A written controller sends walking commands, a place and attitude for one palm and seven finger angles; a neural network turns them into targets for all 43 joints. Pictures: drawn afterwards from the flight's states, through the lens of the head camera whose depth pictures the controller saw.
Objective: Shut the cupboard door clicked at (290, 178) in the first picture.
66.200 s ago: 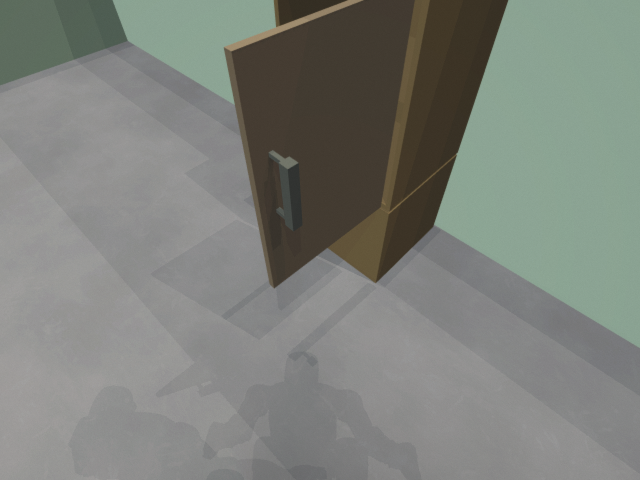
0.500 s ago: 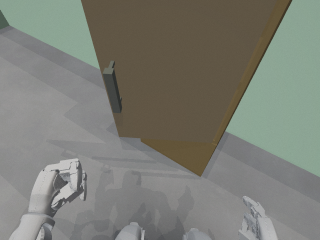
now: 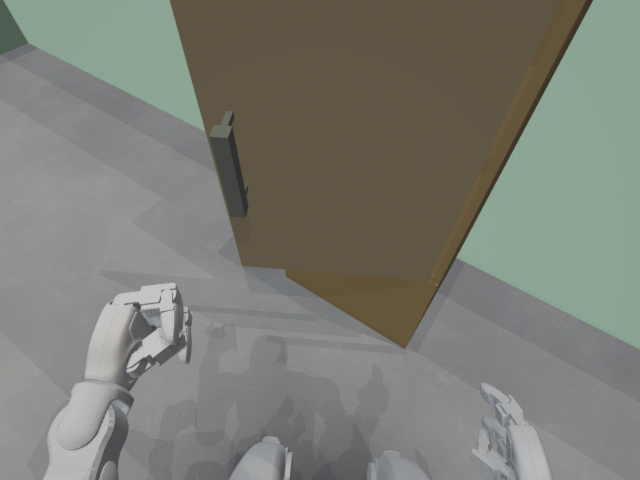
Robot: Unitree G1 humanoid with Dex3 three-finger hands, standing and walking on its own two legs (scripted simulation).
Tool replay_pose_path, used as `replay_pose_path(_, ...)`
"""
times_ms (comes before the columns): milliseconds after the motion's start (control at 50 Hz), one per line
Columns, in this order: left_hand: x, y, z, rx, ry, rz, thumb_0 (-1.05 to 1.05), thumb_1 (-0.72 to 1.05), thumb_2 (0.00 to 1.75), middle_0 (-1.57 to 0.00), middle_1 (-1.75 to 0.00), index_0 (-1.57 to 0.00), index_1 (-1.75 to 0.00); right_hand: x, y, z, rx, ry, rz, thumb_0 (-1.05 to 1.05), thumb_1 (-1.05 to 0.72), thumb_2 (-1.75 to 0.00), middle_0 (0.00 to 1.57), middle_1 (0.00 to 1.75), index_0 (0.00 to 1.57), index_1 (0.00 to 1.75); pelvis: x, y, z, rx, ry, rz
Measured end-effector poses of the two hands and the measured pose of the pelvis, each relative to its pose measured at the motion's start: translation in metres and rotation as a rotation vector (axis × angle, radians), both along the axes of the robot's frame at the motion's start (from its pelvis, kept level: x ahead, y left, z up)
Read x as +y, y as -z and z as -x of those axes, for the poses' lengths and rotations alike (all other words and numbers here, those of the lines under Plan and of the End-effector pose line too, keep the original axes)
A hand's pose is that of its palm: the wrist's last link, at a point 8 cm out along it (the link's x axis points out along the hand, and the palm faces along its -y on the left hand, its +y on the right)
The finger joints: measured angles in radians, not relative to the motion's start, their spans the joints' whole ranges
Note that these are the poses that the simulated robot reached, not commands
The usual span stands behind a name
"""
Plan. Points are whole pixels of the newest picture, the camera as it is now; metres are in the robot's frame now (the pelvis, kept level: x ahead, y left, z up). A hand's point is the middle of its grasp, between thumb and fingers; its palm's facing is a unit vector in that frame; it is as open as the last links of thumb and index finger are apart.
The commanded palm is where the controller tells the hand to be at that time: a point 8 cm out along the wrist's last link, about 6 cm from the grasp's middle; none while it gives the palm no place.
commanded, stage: bring the fist close to the handle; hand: left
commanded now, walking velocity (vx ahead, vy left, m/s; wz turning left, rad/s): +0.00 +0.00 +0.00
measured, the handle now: (234, 166) +0.53 +0.17 +0.06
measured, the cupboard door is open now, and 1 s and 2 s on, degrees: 29 29 23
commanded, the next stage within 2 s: push the door shut along its arc in 1.16 s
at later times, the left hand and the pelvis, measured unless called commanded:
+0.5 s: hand (223, 261) +0.36 +0.15 +0.07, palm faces -0.05 -1.00 -0.03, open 3.1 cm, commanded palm +0.35 +0.20 +0.07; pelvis +0.00 +0.01 +0.01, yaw -1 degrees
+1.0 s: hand (247, 227) +0.41 +0.13 +0.07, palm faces -0.03 -1.00 -0.04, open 3.1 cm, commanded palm +0.39 +0.18 +0.07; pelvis +0.00 +0.00 +0.01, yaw -2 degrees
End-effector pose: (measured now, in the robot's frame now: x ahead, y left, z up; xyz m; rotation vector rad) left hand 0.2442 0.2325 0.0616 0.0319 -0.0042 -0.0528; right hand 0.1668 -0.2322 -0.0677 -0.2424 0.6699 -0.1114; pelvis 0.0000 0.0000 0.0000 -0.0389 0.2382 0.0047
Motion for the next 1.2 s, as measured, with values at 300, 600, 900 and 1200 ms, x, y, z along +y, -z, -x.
replay_pose_path(300,-0.018,-0.005,-0.065,0.007,0.011,0.011,0.01,0.9,0.9,-1.3,-1.5,-1.29,-1.5,-0.002,0.003,0.029,0.115,0.058,-0.006,0.01,-0.9,-0.9,0.2,0.3,0.21,0.3,0.009,-0.01,-0.004,0.006,0.018,-0.01)
replay_pose_path(600,-0.036,-0.007,-0.116,-0.009,-0.003,0.003,0.01,0.9,0.9,-1.3,-1.5,-1.3,-1.5,-0.008,0.015,0.051,0.223,0.094,-0.015,0.01,-0.9,-0.9,0.2,0.3,0.21,0.3,0.007,-0.011,-0.003,0.021,0.027,-0.018)
replay_pose_path(900,-0.052,-0.012,-0.159,-0.02,-0.023,0.003,0.01,0.9,0.89,-1.3,-1.5,-1.29,-1.5,-0.024,0.028,0.096,0.353,0.166,-0.033,0.01,-0.9,-0.9,0.2,0.3,0.21,0.3,-0.002,-0.009,0.0,0.05,0.046,-0.032)
replay_pose_path(1200,-0.052,-0.01,-0.148,-0.031,-0.025,-0.006,0.01,0.9,0.9,-1.3,-1.5,-1.3,-1.5,-0.034,0.029,0.103,0.379,0.178,-0.021,0.01,-0.9,-0.9,0.2,0.3,0.21,0.3,-0.008,-0.01,0.004,0.041,0.041,-0.037)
